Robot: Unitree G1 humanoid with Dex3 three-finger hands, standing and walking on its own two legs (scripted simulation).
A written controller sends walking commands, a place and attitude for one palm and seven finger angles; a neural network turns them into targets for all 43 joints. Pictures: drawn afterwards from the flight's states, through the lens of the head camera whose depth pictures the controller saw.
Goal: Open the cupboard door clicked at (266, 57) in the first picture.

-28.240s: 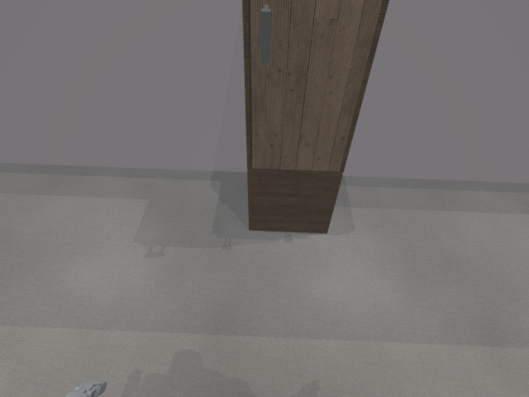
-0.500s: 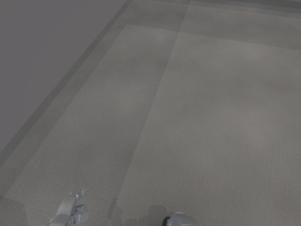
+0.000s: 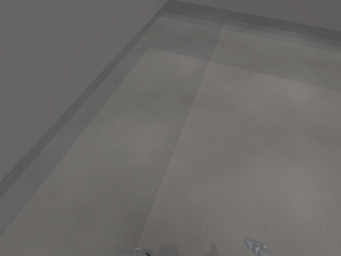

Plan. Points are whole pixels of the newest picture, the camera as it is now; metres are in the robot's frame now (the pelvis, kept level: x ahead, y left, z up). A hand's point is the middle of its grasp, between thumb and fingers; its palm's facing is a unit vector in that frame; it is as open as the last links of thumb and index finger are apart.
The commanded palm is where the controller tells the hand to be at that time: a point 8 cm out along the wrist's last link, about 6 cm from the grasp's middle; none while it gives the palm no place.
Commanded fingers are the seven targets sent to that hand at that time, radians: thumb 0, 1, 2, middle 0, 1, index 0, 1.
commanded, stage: walk to a spot facing it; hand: left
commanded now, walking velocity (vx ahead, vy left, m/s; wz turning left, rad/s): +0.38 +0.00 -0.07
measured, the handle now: out of the picture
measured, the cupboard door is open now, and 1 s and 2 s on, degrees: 50 50 50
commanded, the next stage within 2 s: turn to face it in 0.46 s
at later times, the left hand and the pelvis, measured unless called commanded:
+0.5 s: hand (139, 170) +0.38 +0.14 -0.16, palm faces -0.09 -0.97 -0.24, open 7.3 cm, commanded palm none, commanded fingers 0.00 0.90 0.90 -0.20 -0.30 -0.20 -0.30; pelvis +0.24 -0.05 -0.01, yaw -4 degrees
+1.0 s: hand (134, 155) +0.45 +0.17 -0.18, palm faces +0.18 -0.97 -0.19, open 7.3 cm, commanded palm none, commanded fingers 0.00 0.90 0.90 -0.20 -0.30 -0.20 -0.30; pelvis +0.41 -0.03 +0.00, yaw +9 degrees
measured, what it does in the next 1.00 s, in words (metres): walks ahead: right foot, then left foot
